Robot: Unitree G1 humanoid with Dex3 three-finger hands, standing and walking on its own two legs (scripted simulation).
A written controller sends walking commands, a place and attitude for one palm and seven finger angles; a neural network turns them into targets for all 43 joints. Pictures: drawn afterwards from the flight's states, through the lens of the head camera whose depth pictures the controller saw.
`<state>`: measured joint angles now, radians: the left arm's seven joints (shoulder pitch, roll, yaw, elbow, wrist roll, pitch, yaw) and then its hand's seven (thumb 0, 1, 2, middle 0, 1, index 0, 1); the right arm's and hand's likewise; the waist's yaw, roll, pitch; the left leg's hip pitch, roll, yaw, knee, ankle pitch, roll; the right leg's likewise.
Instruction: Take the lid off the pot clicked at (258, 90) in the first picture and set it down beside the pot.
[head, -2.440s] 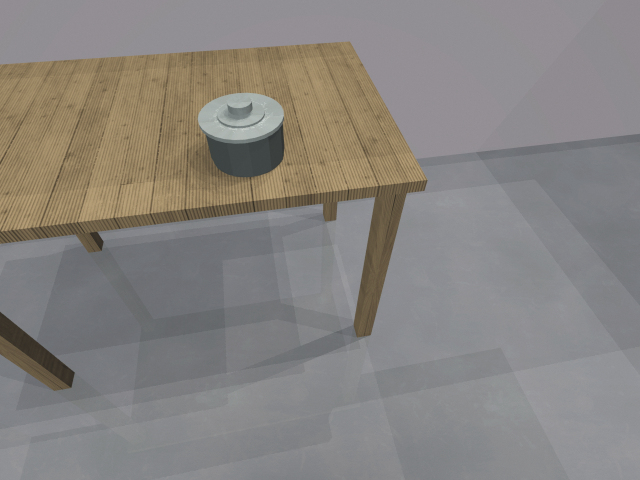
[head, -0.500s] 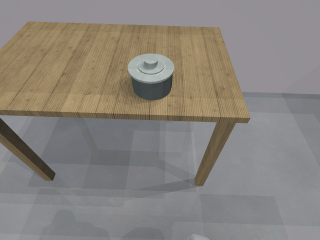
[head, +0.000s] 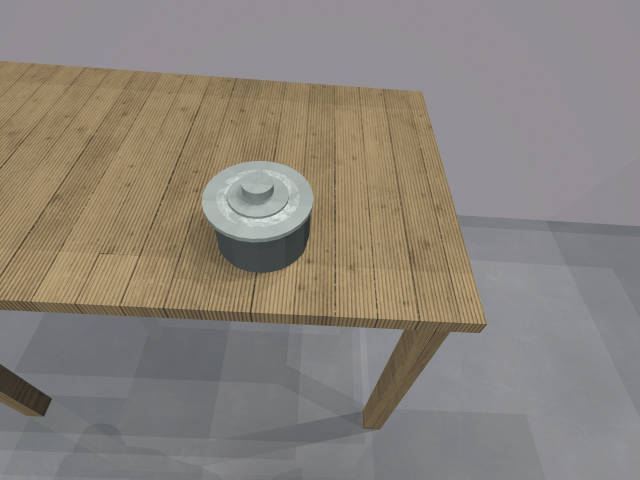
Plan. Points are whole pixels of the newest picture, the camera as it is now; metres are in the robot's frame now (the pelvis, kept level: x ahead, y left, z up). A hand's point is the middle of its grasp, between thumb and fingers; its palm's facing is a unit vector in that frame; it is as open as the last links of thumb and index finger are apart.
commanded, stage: come to a stop and stand still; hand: left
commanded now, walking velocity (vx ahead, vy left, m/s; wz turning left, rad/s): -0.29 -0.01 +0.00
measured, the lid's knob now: (257, 186) +0.48 +0.14 +0.08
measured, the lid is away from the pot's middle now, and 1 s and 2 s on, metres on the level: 0.00 0.00 0.00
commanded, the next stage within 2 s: look again from close up in 1.14 s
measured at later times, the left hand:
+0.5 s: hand out of the picture +0.00 +0.16 -0.15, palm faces +0.06 -0.96 -0.29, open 7.4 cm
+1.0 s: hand out of the picture +0.00 +0.21 -0.17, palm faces +0.04 -0.98 -0.22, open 7.4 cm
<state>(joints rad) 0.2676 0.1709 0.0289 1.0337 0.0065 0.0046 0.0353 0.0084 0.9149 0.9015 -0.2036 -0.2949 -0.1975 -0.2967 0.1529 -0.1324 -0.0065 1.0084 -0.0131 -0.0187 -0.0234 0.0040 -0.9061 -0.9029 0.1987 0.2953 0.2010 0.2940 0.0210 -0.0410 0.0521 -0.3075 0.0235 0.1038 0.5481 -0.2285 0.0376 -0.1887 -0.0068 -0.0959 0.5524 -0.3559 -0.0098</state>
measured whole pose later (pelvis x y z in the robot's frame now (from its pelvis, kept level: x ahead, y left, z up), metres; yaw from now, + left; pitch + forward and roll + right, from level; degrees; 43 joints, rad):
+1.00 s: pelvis -0.03 +0.02 +0.01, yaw +0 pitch +0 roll +1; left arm 0.23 0.18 0.02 1.07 0.01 0.01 0.03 0.01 0.91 0.90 -0.20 -0.29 -0.19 -0.30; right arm 0.22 -0.16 -0.01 1.07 -0.01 0.01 -0.03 0.01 -0.93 -0.90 0.20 0.30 0.21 0.29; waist 0.00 -0.01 0.03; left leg -0.19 -0.05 0.04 0.45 -0.26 0.04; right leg -0.19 -0.02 -0.02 0.48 -0.28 0.00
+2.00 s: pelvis -0.05 +0.04 +0.01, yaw +0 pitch -2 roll -1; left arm 0.33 0.17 -0.01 1.08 0.01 -0.01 0.04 0.01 0.91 0.90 -0.20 -0.29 -0.20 -0.30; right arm 0.27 -0.15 0.01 1.09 -0.01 -0.02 -0.02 0.01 -0.92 -0.90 0.20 0.30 0.20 0.29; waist 0.00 -0.03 0.01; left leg -0.20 -0.05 0.05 0.48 -0.25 0.07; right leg -0.18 -0.02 -0.01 0.46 -0.25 0.02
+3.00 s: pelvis -0.01 +0.00 +0.01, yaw +1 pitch +0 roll +0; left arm 0.68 0.26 0.18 -0.15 -0.03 -0.06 0.08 0.02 0.90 0.90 -1.29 -1.49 -1.29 -1.49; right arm 0.21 -0.20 -0.02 0.64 0.01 -0.13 -0.08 0.02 -0.90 -0.90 0.20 0.30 0.21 0.29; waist 0.04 0.05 -0.01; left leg -0.18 0.00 0.01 0.48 -0.30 0.01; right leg -0.16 0.03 -0.05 0.47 -0.31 -0.04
